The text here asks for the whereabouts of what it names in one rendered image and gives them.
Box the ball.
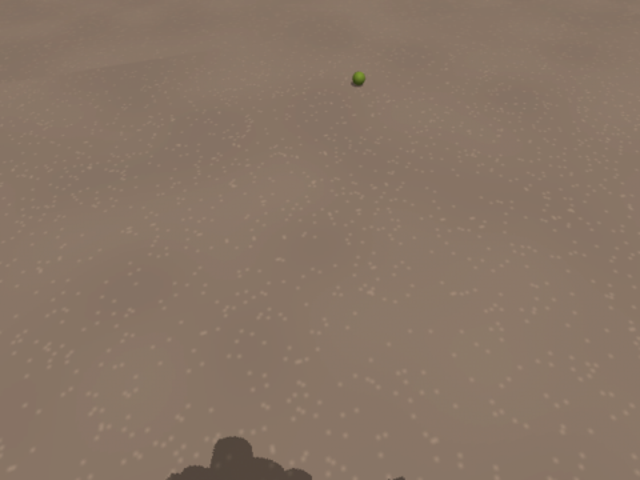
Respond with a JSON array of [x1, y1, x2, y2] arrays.
[[353, 72, 365, 85]]

